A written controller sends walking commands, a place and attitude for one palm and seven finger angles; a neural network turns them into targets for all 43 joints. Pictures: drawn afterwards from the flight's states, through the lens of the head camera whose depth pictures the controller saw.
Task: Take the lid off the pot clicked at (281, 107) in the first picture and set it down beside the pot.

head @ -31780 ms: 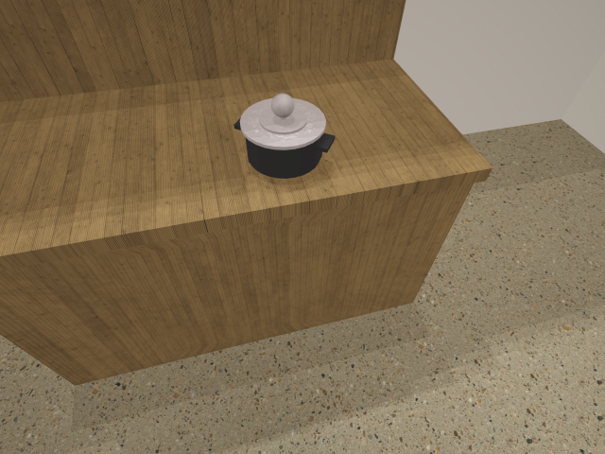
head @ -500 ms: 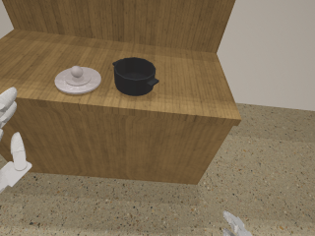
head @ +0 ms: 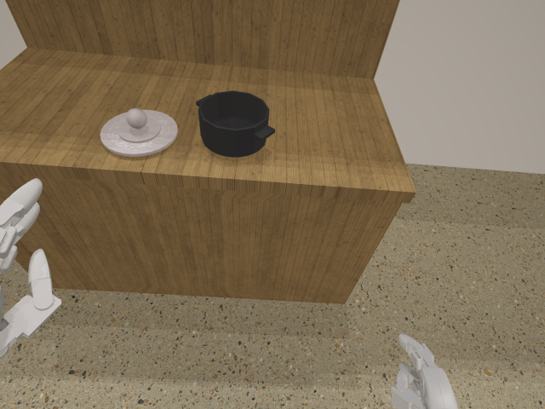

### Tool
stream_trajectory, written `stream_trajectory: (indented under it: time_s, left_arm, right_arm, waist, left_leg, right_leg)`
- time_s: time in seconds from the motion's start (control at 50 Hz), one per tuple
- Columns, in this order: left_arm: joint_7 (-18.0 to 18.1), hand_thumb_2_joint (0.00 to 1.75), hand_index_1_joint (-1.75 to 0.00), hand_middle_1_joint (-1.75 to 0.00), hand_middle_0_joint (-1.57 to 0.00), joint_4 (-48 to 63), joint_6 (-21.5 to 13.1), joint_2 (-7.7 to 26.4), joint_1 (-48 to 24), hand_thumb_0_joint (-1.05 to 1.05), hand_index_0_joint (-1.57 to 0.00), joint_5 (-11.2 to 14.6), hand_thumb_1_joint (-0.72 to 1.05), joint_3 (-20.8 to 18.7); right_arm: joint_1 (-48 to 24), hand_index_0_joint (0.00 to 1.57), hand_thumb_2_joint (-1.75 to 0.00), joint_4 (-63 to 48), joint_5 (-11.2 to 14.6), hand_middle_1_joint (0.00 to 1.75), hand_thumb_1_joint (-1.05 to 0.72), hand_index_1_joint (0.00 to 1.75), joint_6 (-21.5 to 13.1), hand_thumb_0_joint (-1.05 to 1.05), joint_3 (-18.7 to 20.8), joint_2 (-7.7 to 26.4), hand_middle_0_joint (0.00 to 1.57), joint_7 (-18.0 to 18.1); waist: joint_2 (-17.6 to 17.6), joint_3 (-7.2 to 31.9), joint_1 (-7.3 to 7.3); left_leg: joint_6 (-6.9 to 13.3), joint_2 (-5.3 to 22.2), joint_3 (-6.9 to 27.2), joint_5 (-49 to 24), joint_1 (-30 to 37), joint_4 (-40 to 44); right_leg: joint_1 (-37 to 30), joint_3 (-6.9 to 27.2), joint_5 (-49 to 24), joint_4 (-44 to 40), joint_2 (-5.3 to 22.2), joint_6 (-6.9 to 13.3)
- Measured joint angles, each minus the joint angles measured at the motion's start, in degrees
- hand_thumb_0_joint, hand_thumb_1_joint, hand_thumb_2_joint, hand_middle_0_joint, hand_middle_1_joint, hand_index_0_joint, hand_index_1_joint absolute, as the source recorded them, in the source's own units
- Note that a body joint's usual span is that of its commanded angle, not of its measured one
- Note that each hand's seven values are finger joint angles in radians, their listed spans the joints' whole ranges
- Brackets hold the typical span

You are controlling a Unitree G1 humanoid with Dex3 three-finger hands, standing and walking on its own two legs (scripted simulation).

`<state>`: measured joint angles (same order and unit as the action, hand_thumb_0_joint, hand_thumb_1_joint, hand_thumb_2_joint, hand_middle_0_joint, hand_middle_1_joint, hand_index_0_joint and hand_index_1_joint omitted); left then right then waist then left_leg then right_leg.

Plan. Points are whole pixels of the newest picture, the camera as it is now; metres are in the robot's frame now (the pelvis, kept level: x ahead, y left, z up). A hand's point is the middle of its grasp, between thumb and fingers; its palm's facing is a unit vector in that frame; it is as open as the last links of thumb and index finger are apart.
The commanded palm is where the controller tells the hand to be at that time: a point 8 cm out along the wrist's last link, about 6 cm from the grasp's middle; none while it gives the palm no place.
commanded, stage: let the arm hang, fingers relaxed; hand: left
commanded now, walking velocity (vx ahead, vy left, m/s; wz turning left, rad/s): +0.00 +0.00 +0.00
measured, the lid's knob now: (136, 118) +0.74 +0.38 -0.02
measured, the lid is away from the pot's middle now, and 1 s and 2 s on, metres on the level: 0.24 0.24 0.24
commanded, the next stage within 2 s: look to check the result in 1.18 s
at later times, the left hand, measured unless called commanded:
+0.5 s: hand out of the picture -0.06 +0.18 -0.18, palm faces +0.05 -0.98 -0.18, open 7.2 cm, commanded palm none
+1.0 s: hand out of the picture +0.04 +0.15 -0.18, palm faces +0.06 -0.98 -0.20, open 7.3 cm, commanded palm none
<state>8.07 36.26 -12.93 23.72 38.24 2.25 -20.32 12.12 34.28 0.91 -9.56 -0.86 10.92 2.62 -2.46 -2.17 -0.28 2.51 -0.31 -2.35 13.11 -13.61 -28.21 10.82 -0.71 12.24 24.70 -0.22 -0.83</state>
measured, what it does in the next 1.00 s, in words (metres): stands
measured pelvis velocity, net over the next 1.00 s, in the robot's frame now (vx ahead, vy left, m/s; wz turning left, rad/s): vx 0.03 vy -0.02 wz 0.02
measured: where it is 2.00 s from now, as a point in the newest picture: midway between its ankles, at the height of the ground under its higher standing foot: outside the picture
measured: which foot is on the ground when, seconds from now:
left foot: down 0.00-1.00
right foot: down 0.00-1.00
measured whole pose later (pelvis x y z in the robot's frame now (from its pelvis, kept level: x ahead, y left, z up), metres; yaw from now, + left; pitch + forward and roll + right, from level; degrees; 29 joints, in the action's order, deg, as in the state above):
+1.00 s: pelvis +0.03 -0.02 +0.00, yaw +1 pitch +0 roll +0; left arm 2.8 -63.2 -0.1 8.3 15.4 -0.3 -0.7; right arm 19.2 62.9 -0.3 -0.3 1.7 5.8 1.8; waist 0.0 -0.8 -1.0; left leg 1.2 -0.4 -0.9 15.8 -12.1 -28.2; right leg 9.8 -2.2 16.6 26.8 -0.2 0.7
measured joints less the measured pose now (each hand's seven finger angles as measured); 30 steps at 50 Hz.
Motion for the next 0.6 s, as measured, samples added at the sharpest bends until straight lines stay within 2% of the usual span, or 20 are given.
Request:
stream_trajectory:
  time_s: [0.02, 0.04, 0.08, 0.12, 0.18, 0.24, 0.3, 0.38, 0.48, 0.6]
  left_arm:
    - [-0.76, 0.9, -0.3, -0.3, -0.21, -3.46, -0.91, 0.03, -2.03, 0.02, -0.21, -1.4, 0.89, 1.15]
    - [-2.15, 0.9, -0.3, -0.3, -0.21, -9.52, -0.39, 0.02, -5.73, 0.01, -0.21, -2.72, 0.89, 3.37]
    - [-4.5, 0.9, -0.3, -0.3, -0.2, -24.93, 4.18, -1.66, -13.01, 0.01, -0.21, -3.98, 0.89, 8.08]
    - [-5.91, 0.9, -0.3, -0.3, -0.2, -41.12, 9.55, -4.32, -17.9, 0.0, -0.2, -4.45, 0.9, 11.41]
    - [-6.94, 0.9, -0.3, -0.3, -0.19, -60.57, 15.11, -7.61, -20.84, 0.01, -0.2, -4.66, 0.9, 14.83]
    - [-7.31, 0.9, -0.3, -0.3, -0.19, -73.03, 17.38, -10.38, -20.49, 0.01, -0.19, -4.26, 0.91, 17.71]
    - [-7.66, 0.9, -0.3, -0.3, -0.19, -81.41, 17.58, -12.83, -19.3, 0.01, -0.2, -3.66, 0.92, 20.01]
    - [-7.4, 0.9, -0.3, -0.3, -0.2, -88.44, 16.31, -11.87, -17.98, 0.01, -0.2, -3.22, 0.98, 19.71]
    - [-7.43, 0.9, -0.3, -0.3, -0.2, -94.92, 15.31, -11.53, -15.67, 0.01, -0.2, -2.91, 0.96, 20.26]
    - [-6.47, 0.9, -0.3, -0.3, -0.2, -99.18, 14.62, -12.22, -15.5, 0.01, -0.2, -2.74, 0.93, 20.48]
  right_arm:
    - [-0.16, 0.2, -0.9, 1.14, -0.11, 0.3, -0.9, 0.3, -0.86, 0.01, 0.45, 0.44, 0.2, -1.05]
    - [-0.65, 0.2, -0.9, 2.8, -0.16, 0.3, -0.9, 0.3, -0.78, 0.01, 1.09, 1.27, 0.2, -2.23]
    - [-2.22, 0.2, -0.9, 6.36, -0.37, 0.3, -0.9, 0.3, 1.75, 0.01, 1.86, 2.93, 0.2, -3.65]
    - [-2.98, 0.2, -0.9, 8.86, -0.76, 0.3, -0.9, 0.3, 4.83, 0.01, 2.14, 3.68, 0.2, -4.14]
    - [-1.84, 0.2, -0.9, 10.96, -1.49, 0.3, -0.9, 0.3, 7.83, 0.01, 2.24, 2.93, 0.2, -4.18]
    - [0.82, 0.2, -0.9, 12.84, -2.02, 0.3, -0.91, 0.3, 9.51, 0.01, 2.04, 1.32, 0.2, -3.8]
    - [3.69, 0.2, -0.9, 15.28, -2.22, 0.3, -0.91, 0.3, 10.27, 0.01, 1.69, 0.05, 0.2, -3.32]
    - [7.22, 0.2, -0.9, 18.99, -1.93, 0.3, -0.91, 0.3, 10.8, 0.01, 1.69, -1.07, 0.2, -2.65]
    - [9.94, 0.2, -0.9, 22.67, -1.39, 0.3, -0.91, 0.3, 11.22, 0.01, 2.45, -1.05, 0.2, -1.81]
    - [9.83, 0.19, -0.9, 24.98, -1.23, 0.3, -0.91, 0.3, 11.06, 0.01, 2.67, -2.0, 0.2, -1.51]
  waist:
    - [0.99, 1.03, 0.14]
    - [2.1, 2.0, 0.5]
    - [4.23, 3.83, 0.94]
    - [5.55, 5.56, 0.53]
    - [4.85, 6.25, -0.6]
    - [2.05, 5.03, -1.24]
    - [-0.57, 3.03, -1.09]
    - [-1.99, 0.4, -0.04]
    - [0.1, -0.24, 0.37]
    - [3.05, 0.36, 0.11]
  left_leg:
    - [0.05, -0.09, 0.52, 0.06, -1.27, -0.78]
    - [0.17, -0.46, 1.11, 0.29, -2.69, -2.08]
    - [0.44, -1.21, 1.78, 1.08, -4.72, -4.65]
    - [0.66, -1.69, 2.08, 2.09, -6.01, -6.87]
    - [0.57, -1.88, 2.21, 3.24, -6.11, -8.8]
    - [0.3, -1.55, 2.17, 3.53, -5.24, -8.84]
    - [0.11, -1.05, 2.07, 2.81, -4.81, -7.35]
    - [-0.16, -0.74, 2.45, 1.04, -4.39, -4.39]
    - [-0.11, -0.9, 2.5, -0.09, -3.02, -1.58]
    - [-0.15, -0.87, 2.08, 0.15, -1.68, -0.61]
  right_leg:
    - [0.9, -0.64, 0.04, 0.52, 0.09, 0.17]
    - [2.07, -1.3, 0.58, 1.9, 0.48, 0.15]
    - [4.08, -2.05, 2.25, 5.17, 1.27, -0.13]
    - [5.46, -2.39, 3.88, 8.02, 1.79, -0.15]
    - [5.72, -2.52, 5.43, 10.46, 2.02, -0.08]
    - [4.95, -2.44, 5.65, 10.51, 1.69, 0.21]
    - [4.51, -2.29, 4.51, 8.68, 1.15, 0.44]
    - [3.76, -2.64, 2.42, 5.12, 0.73, 0.77]
    - [2.25, -2.68, 1.18, 2.04, 0.81, 0.66]
    - [1.15, -2.23, 1.37, 1.21, 0.78, 0.56]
